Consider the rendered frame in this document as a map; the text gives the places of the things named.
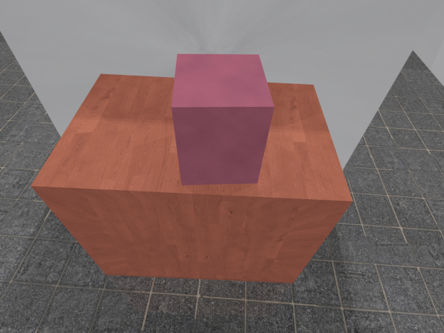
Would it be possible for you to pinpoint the pedestal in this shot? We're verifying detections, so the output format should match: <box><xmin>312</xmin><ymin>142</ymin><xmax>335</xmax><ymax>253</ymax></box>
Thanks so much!
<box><xmin>31</xmin><ymin>74</ymin><xmax>353</xmax><ymax>283</ymax></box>

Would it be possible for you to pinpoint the carton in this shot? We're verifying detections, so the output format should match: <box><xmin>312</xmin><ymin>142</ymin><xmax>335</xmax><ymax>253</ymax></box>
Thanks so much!
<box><xmin>171</xmin><ymin>54</ymin><xmax>274</xmax><ymax>185</ymax></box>

